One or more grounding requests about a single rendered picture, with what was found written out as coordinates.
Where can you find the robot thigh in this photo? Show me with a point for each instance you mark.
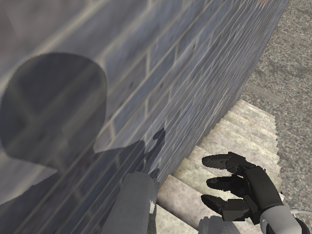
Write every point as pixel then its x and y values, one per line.
pixel 136 200
pixel 216 225

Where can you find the left robot thigh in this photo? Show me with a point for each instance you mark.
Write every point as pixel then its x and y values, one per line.
pixel 136 200

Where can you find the right robot forearm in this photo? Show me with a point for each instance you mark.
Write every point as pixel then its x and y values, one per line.
pixel 280 220

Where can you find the right robot thigh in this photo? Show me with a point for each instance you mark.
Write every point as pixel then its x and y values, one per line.
pixel 216 225

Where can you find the robot right hand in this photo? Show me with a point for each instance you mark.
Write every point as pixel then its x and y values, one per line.
pixel 255 187

